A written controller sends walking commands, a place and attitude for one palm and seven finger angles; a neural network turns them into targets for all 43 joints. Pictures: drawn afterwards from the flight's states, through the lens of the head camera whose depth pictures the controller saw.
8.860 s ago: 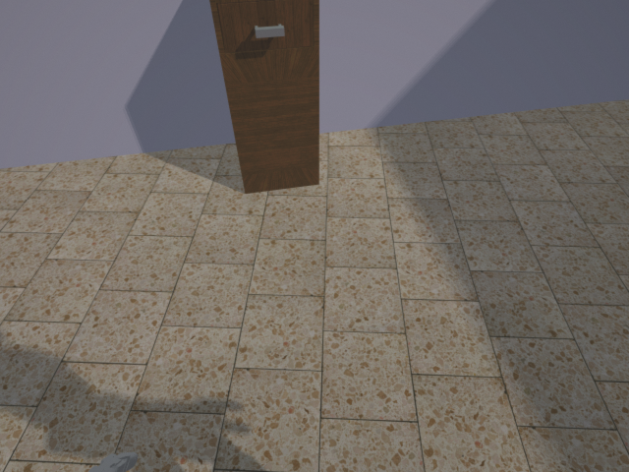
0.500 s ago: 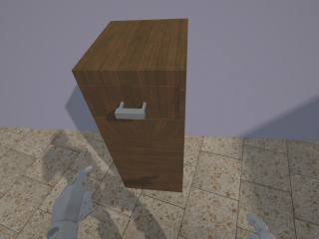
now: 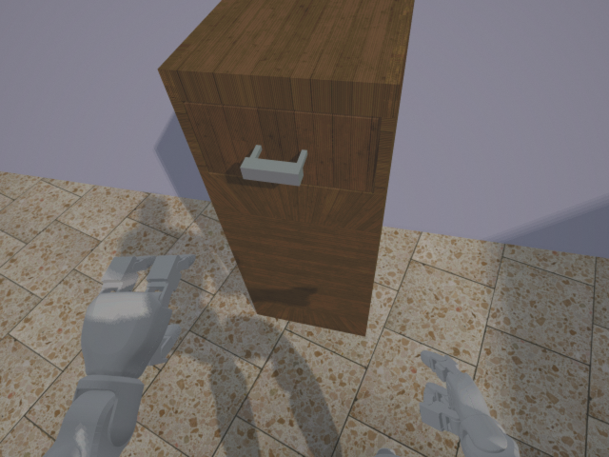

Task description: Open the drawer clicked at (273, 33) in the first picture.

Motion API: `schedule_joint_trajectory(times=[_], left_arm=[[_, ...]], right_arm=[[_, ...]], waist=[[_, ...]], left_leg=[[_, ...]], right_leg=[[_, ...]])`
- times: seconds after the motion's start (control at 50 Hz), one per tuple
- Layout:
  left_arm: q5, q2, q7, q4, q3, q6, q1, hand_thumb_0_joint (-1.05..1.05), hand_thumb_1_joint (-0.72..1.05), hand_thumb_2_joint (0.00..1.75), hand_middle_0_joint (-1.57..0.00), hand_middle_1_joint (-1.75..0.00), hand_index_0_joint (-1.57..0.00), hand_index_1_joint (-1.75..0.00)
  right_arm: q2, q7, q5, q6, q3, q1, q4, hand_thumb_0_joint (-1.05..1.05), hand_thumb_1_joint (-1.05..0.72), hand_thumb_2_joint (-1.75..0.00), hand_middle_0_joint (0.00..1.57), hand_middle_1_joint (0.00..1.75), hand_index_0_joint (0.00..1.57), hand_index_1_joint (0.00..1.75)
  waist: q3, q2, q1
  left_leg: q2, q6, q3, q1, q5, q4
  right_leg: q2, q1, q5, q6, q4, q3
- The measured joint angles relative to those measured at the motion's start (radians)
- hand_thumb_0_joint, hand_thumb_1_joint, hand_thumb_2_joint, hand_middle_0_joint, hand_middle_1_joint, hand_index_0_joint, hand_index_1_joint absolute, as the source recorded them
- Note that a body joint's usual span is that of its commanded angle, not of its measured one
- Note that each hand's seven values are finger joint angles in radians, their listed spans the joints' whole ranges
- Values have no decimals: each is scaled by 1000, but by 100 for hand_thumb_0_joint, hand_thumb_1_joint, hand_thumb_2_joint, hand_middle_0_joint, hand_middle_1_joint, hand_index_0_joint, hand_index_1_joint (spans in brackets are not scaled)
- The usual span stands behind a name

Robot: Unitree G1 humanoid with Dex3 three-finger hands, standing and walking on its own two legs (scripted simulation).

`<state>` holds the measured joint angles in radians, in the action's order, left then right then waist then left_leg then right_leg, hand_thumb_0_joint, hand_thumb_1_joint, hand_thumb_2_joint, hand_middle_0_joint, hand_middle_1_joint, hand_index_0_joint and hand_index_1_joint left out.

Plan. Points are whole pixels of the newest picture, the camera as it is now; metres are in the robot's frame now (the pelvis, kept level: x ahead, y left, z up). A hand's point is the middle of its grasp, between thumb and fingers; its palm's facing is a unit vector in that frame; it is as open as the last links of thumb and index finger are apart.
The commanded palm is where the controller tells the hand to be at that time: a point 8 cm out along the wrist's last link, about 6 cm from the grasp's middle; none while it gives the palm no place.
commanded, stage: raise the hand with hooked fingers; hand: left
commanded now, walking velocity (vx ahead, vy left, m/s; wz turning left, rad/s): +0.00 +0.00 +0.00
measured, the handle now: (276, 162) +0.56 +0.13 +0.05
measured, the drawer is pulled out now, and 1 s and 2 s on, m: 0.00 0.00 0.00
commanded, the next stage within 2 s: move the hooked fingers above the handle in 1.18 s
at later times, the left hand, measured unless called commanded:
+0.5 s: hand (124, 289) +0.27 +0.25 +0.11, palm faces +0.10 -0.07 -0.99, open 13.1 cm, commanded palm +0.24 +0.25 +0.17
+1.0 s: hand (112, 247) +0.30 +0.26 +0.15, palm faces -0.03 -0.07 -1.00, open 13.8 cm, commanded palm +0.27 +0.26 +0.21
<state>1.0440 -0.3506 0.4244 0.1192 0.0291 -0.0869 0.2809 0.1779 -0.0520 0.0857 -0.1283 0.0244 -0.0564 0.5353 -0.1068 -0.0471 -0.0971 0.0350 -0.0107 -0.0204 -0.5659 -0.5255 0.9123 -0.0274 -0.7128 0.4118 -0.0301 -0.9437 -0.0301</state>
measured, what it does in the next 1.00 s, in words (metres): rises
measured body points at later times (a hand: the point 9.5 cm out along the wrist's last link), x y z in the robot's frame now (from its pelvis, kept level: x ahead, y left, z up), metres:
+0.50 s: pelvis -0.01 +0.02 +0.04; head +0.00 -0.01 +0.49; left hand +0.25 +0.25 +0.16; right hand +0.19 -0.21 -0.06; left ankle -0.04 +0.13 -0.69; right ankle +0.03 -0.10 -0.69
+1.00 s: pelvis -0.01 +0.02 +0.05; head +0.01 -0.01 +0.50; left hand +0.29 +0.26 +0.20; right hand +0.16 -0.21 -0.07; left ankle -0.04 +0.13 -0.69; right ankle +0.03 -0.10 -0.69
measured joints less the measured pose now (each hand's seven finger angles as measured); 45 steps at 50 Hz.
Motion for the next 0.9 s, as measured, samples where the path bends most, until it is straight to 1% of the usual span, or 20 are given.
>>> schedule_joint_trajectory(times=[0.04,0.1,0.14,0.18,0.24,0.32,0.36,0.4,0.52,0.62,0.7,0.8,0.9], left_arm=[[-15,-2,-38,5,12,42,3,0,21,61,-27,-74,-27,-74],[-32,-22,-89,14,22,87,45,0,14,58,-27,-79,-27,-79],[-36,-42,-117,18,24,101,74,0,10,56,-27,-82,-27,-82],[-39,-65,-135,19,18,101,86,0,5,54,-28,-85,-28,-85],[-55,-84,-141,11,-3,71,68,0,-2,51,-29,-89,-29,-89],[-72,-91,-138,-20,-24,21,-6,0,-11,47,-30,-95,-30,-95],[-70,-92,-144,-43,-20,11,-53,0,-16,45,-30,-98,-30,-98],[-68,-92,-159,-68,-9,15,-100,0,-21,43,-30,-101,-30,-101],[-67,-110,-246,-109,29,51,-212,0,-34,37,-31,-110,-31,-110],[-87,-132,-322,-122,39,68,-291,0,-43,33,-32,-116,-32,-116],[-103,-152,-385,-154,37,68,-357,0,-46,32,-32,-118,-32,-118],[-119,-182,-453,-180,31,40,-419,0,-48,31,-32,-119,-32,-119],[-153,-191,-483,-176,0,-12,-423,0,-48,31,-32,-120,-32,-120]], right_arm=[[-8,4,-23,-9,16,-42,6,1,-90,-90,20,30,20,30],[8,15,-46,-15,29,-101,13,1,-90,-90,20,30,20,30],[31,25,-51,-13,23,-131,21,1,-90,-90,20,30,20,30],[56,37,-48,-12,7,-151,31,1,-90,-90,20,30,20,30],[90,57,-42,0,-27,-165,51,1,-90,-90,20,30,20,30],[116,76,-39,22,-64,-150,73,1,-90,-90,20,30,20,30],[119,78,-42,28,-72,-131,77,1,-91,-90,20,30,19,30],[114,78,-48,30,-74,-107,75,1,-91,-90,19,30,19,30],[72,72,-65,20,-44,-50,51,1,-91,-90,19,30,19,30],[42,68,-74,4,-11,-32,38,1,-91,-90,20,30,20,30],[32,68,-78,-9,9,-33,42,1,-90,-90,20,30,20,30],[36,71,-76,-15,12,-55,57,1,-90,-90,20,30,20,30],[56,69,-75,-17,-6,-87,75,1,-90,-90,20,30,20,30]], waist=[[6,0,23],[21,-1,52],[36,-3,63],[51,-5,67],[70,-8,64],[78,-11,54],[75,-12,50],[74,-12,46],[71,-13,31],[78,-21,16],[92,-23,7],[109,-24,8],[108,-29,18]], left_leg=[[-3,8,22,41,19,-53],[-8,11,43,106,54,-132],[-10,14,46,141,73,-169],[-9,17,42,164,87,-193],[-5,21,27,184,101,-209],[4,27,10,201,114,-218],[8,30,7,210,120,-224],[11,32,8,225,127,-237],[15,36,13,291,158,-304],[16,37,4,344,184,-359],[15,37,-4,369,202,-392],[13,36,-15,384,218,-421],[11,36,-13,389,228,-445]], right_leg=[[-6,30,-23,3,42,-22],[-12,85,-58,6,109,-45],[-13,120,-76,8,147,-50],[-11,148,-91,11,177,-46],[-3,181,-106,15,207,-33],[9,211,-118,21,231,-18],[13,224,-123,24,240,-15],[17,239,-129,26,251,-17],[22,300,-155,30,308,-24],[26,356,-177,32,364,-17],[27,387,-194,32,402,-9],[28,409,-212,31,440,1],[26,416,-225,32,468,-1]])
